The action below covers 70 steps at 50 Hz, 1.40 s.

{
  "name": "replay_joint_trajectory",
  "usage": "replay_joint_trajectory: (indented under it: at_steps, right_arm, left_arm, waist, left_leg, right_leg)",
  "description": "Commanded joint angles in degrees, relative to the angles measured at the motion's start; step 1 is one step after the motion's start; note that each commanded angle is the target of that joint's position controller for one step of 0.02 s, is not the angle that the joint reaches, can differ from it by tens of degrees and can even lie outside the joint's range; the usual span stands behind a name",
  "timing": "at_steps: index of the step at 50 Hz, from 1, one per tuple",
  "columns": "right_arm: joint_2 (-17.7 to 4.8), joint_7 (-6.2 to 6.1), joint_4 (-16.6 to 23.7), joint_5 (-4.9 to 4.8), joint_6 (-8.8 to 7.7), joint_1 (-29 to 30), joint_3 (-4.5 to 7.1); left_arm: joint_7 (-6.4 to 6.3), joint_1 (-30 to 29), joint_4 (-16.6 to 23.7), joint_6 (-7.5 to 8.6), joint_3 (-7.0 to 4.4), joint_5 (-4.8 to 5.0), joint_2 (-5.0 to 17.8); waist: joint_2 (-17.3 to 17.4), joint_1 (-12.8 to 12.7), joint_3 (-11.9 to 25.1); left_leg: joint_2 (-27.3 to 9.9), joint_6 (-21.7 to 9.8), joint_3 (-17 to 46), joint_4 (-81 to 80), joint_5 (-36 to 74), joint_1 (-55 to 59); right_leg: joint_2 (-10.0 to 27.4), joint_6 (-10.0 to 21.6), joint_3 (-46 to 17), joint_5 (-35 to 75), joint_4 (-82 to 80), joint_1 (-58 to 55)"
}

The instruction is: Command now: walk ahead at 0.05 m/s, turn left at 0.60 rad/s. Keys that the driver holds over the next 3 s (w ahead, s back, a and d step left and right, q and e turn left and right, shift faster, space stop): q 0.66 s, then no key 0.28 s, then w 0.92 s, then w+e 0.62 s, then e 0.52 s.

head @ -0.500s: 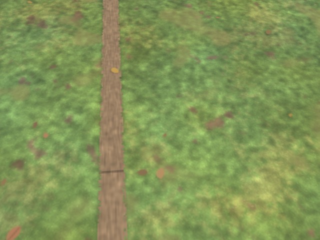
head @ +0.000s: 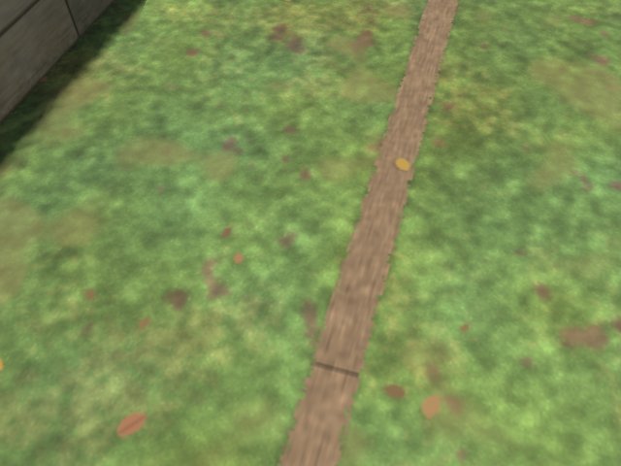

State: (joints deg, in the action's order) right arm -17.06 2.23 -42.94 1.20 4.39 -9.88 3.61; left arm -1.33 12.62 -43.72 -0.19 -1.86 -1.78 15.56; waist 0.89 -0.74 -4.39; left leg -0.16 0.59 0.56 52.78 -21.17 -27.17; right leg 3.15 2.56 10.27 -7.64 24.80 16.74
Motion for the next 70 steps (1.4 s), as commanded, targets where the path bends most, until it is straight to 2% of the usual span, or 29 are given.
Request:
replay_joint_trajectory:
  at_steps: [1, 3, 5, 6, 7, 8, 10, 13, 15, 22, 28, 29, 30, 31, 32, 34, 35, 41, 47, 49, 50, 51, 52, 54, 56, 58, 65, 68, 70]
  right_arm:
    - [-3.32, 0.49, 3.80, -0.21, -0.22, -1.70, 0.27]
    - [-3.52, 0.49, 4.59, -0.30, -0.68, -1.15, 0.26]
    - [-3.96, -0.01, 3.71, -0.18, -1.66, -4.23, 0.52]
    - [-7.35, -0.83, 3.76, 0.35, -2.34, -5.30, 1.25]
    - [-16.02, -1.36, 6.02, 0.07, -2.32, -3.50, 3.12]
    - [-15.17, -1.83, 4.56, 0.61, -2.27, -8.06, 3.82]
    - [-9.75, -2.35, 4.35, -0.02, -2.16, -1.73, 2.19]
    - [-6.81, -2.48, 5.39, -0.87, -2.43, 0.51, 1.36]
    - [-7.63, -2.23, 4.80, -0.99, -2.74, -1.74, 1.75]
    - [-9.53, -1.93, 3.98, -0.10, -2.44, -5.15, 2.83]
    - [-9.85, -1.29, 4.13, -0.48, -2.00, -0.74, 3.30]
    - [-9.22, -1.51, 4.34, -1.08, -1.96, 0.75, 3.14]
    - [-6.35, -1.79, 4.80, -1.54, -2.18, -0.42, 2.44]
    - [-3.32, -2.11, 5.41, -1.59, -2.36, -3.49, 1.87]
    - [-8.64, -2.21, 4.65, 0.90, -2.10, -2.25, 3.14]
    - [-8.60, -1.41, 2.55, 0.64, -1.53, -3.92, 3.69]
    - [-7.91, -0.86, 1.85, 0.33, -1.23, -5.31, 3.55]
    - [-4.56, -0.85, 1.99, -0.47, -0.73, -1.54, 1.66]
    - [-2.86, -1.70, 0.53, -1.21, -0.98, -2.09, -0.35]
    - [-2.50, -2.26, -1.28, -0.03, -2.10, -5.17, -1.12]
    - [-5.74, -2.55, -1.60, 1.11, -2.98, -6.98, -0.85]
    - [-13.86, -2.62, -2.69, 0.54, -2.70, -8.71, 1.50]
    - [-11.93, -2.41, -3.84, 0.92, -3.02, -10.74, 1.51]
    - [-6.99, -2.54, -3.92, 0.47, -3.86, -6.64, -0.15]
    - [-5.57, -3.03, -4.64, -0.09, -5.24, -6.31, -0.60]
    - [-5.70, -2.90, -5.70, -0.30, -6.44, -7.70, -0.48]
    - [-7.64, -2.36, -8.39, -0.02, -7.89, -11.05, 0.47]
    - [-8.78, -2.17, -8.54, -0.37, -8.07, -9.07, 0.85]
    - [-6.37, -2.05, -8.67, 0.14, -8.39, -8.84, 0.06]
  left_arm:
    - [0.22, -1.38, 3.72, -0.10, -2.68, -0.16, 9.70]
    - [0.41, -0.55, 3.41, -0.72, -3.12, 0.06, 10.82]
    - [0.68, 0.90, 2.74, -1.37, -3.36, 0.31, 10.61]
    - [1.21, 3.71, 2.46, -1.81, -3.07, 0.22, 8.28]
    - [0.88, 2.38, 6.76, -2.29, -1.81, 0.49, 4.17]
    - [-0.06, -2.99, 6.95, -3.23, -2.46, 0.31, 7.39]
    - [0.05, -1.08, 5.90, -3.38, -2.53, 1.66, 6.62]
    - [0.51, 1.55, 4.27, -2.80, -3.30, 0.07, 8.05]
    - [0.67, 0.34, 5.06, -2.99, -3.04, 0.62, 6.86]
    - [0.00, -3.37, 7.51, -2.94, -2.38, 1.11, 5.89]
    - [-0.86, 1.54, 7.24, -1.78, -1.95, 1.83, 5.48]
    - [-1.33, 4.06, 6.50, -1.36, -1.99, 1.49, 5.56]
    - [-1.92, 4.53, 6.61, -0.98, -2.79, 0.66, 9.60]
    - [-1.76, 0.23, 8.63, -1.17, -3.72, 0.53, 15.32]
    - [-1.26, -0.04, 8.50, -1.52, -3.87, 0.13, 14.47]
    - [-0.68, -4.88, 9.16, -1.28, -1.93, 0.63, 7.78]
    - [-0.78, -6.34, 9.39, -1.13, -1.75, 0.58, 7.26]
    - [-0.76, 0.91, 6.08, -0.33, -2.19, 0.87, 7.96]
    - [0.79, 1.03, 3.21, -1.16, -2.60, 0.61, 9.78]
    - [1.25, 1.68, 2.18, -1.16, -1.91, 0.86, 7.85]
    - [1.71, 2.76, 2.80, -0.95, -1.04, 0.53, 4.28]
    - [1.60, 0.38, 5.17, -0.87, -0.33, 0.57, 2.97]
    - [1.27, -4.75, 5.41, -1.36, -1.70, -0.14, 7.96]
    - [2.35, -3.21, 4.14, -1.07, -2.45, 0.63, 8.59]
    - [3.36, -1.27, 2.47, -0.10, -2.55, -0.38, 7.70]
    - [3.85, -1.50, 1.85, 0.48, -2.36, -0.51, 6.32]
    - [3.90, -7.82, 3.78, 0.94, -1.82, 0.26, 4.78]
    - [3.30, -2.49, 2.38, 1.54, -2.08, 0.37, 4.87]
    - [1.97, 10.37, -2.06, 2.73, -3.45, -0.02, 7.72]
  waist:
    - [-10.23, 0.43, 7.27]
    - [-9.87, 0.27, 7.07]
    - [-6.07, 1.83, 7.17]
    - [5.54, 1.80, 5.87]
    - [18.87, 0.64, 2.85]
    - [10.27, 5.26, 3.35]
    - [7.25, 0.31, 2.13]
    - [6.72, -0.36, 6.85]
    - [4.65, 0.44, 7.66]
    - [5.95, 2.84, 6.85]
    - [6.22, -0.51, 7.85]
    - [5.15, -2.32, 7.63]
    - [-2.09, -1.52, 7.70]
    - [-14.50, 0.65, 6.62]
    - [-11.77, -0.15, 4.65]
    - [-6.26, 2.79, 1.58]
    - [-7.85, 3.64, 2.27]
    - [-9.10, -0.90, 4.65]
    - [-12.17, -0.45, 5.94]
    - [-7.78, 1.58, 7.61]
    - [2.30, 1.44, 9.36]
    - [13.93, 2.72, 5.14]
    - [9.98, 6.31, 0.01]
    - [7.88, 3.07, -3.56]
    - [7.76, 2.05, -2.20]
    - [6.16, 2.09, -0.31]
    - [6.27, 3.77, -2.42]
    - [4.12, 0.04, -2.19]
    - [-2.31, -5.71, 2.81]
  left_leg:
    - [0.02, -0.84, -3.01, -6.68, -1.08, 8.63]
    - [0.45, -1.82, -3.94, -12.70, -1.27, 11.24]
    - [1.62, -3.57, -2.73, -24.55, 3.97, 18.98]
    - [-6.12, -5.51, 10.57, -36.71, 3.85, 20.82]
    - [-21.36, -12.96, 33.11, -40.35, 16.40, 19.53]
    - [-21.00, -17.58, 28.83, -37.67, 23.02, 15.96]
    - [-12.52, -14.28, 18.72, -36.46, 22.21, 14.36]
    - [-8.47, -13.33, 15.61, -33.89, 31.39, 18.97]
    - [-8.96, -13.96, 17.27, -33.48, 31.53, 21.45]
    - [-9.20, -15.11, 24.92, -32.48, 25.74, 21.28]
    - [-5.47, -10.69, 29.54, -29.87, 26.42, 14.95]
    - [-3.15, -8.01, 28.63, -28.18, 21.14, 11.17]
    - [1.39, -4.23, 23.74, -21.86, 8.81, 4.91]
    - [11.93, -1.44, 10.29, -10.38, -7.71, -4.72]
    - [8.35, -0.78, 7.81, 1.06, -10.90, -3.50]
    - [6.82, -0.41, 8.27, 9.92, -4.88, -0.39]
    - [6.95, 0.10, 7.66, 12.42, -2.56, -0.58]
    - [6.43, 2.43, 5.99, 3.12, -4.14, -2.12]
    - [4.59, -0.03, -0.89, -21.79, -1.69, 13.65]
    - [2.72, -2.19, 1.18, -37.63, 10.45, 26.97]
    - [-7.48, -4.58, 14.69, -40.83, 1.67, 34.48]
    - [-17.03, -12.00, 27.78, -43.06, -7.58, 28.82]
    - [-18.38, -15.89, 30.57, -45.31, -15.37, 25.06]
    - [-14.28, -14.28, 25.58, -47.91, -16.72, 24.16]
    - [-10.88, -12.84, 19.90, -47.82, -7.62, 26.22]
    - [-9.92, -12.96, 16.71, -47.18, -2.30, 26.79]
    - [-11.79, -13.58, 14.91, -46.01, -1.28, 20.94]
    - [-11.68, -12.09, 13.35, -42.08, 1.85, 14.60]
    - [-6.38, -9.60, 8.04, -25.57, 11.90, 7.68]
  right_leg:
    - [14.64, 8.60, -9.07, -1.50, -9.16, -0.84]
    - [15.57, 7.42, -8.43, -1.84, -6.49, -1.62]
    - [14.30, 2.74, -5.10, -1.59, 0.95, 1.74]
    - [9.65, -1.78, -0.08, -9.42, 12.78, 6.40]
    - [-1.36, -6.26, 1.13, -29.40, 23.18, 20.21]
    - [-0.73, -5.75, -8.26, -27.99, 32.81, 18.20]
    - [-0.01, -4.84, -11.37, -18.19, 34.05, 16.77]
    - [-1.63, -4.79, -10.60, -14.05, 36.96, 15.35]
    - [-1.70, -5.17, -11.23, -14.16, 35.19, 16.20]
    - [-3.53, -4.26, -12.47, -16.95, 23.26, 12.75]
    - [-6.85, -2.08, -12.55, -13.49, 5.63, -2.61]
    - [-5.99, -1.70, -12.61, -7.88, -3.24, -8.71]
    - [3.42, 0.26, -21.10, -10.82, -10.01, -13.75]
    - [17.94, 5.47, -37.00, -10.52, -14.28, -15.37]
    - [20.41, 10.32, -36.65, -5.25, -12.66, -7.02]
    - [13.29, 8.98, -26.54, -0.28, -11.15, -2.06]
    - [10.40, 7.84, -22.72, 2.02, -10.30, -3.57]
    - [10.31, 9.84, -18.52, 19.12, -5.33, -15.27]
    - [9.62, 9.12, -17.13, 25.61, -1.01, -11.15]
    - [7.88, 4.42, -16.07, 7.96, 0.13, -3.29]
    - [3.65, 1.51, -12.09, -7.91, 7.61, 4.80]
    - [-4.73, 0.00, -5.01, -22.85, 12.87, 13.07]
    - [-2.25, -0.06, -9.07, -24.58, 22.09, 16.17]
    - [-1.12, -0.06, -10.98, -18.40, 26.12, 19.45]
    - [-0.73, -0.85, -10.06, -13.04, 26.82, 18.72]
    - [-0.82, -1.76, -8.97, -10.30, 26.29, 17.97]
    - [-0.26, -1.90, -7.61, -8.15, 12.56, 11.38]
    - [-1.93, -0.15, -5.79, -5.72, 6.12, -1.36]
    - [-2.04, 1.13, -8.56, -9.33, 1.08, -19.37]
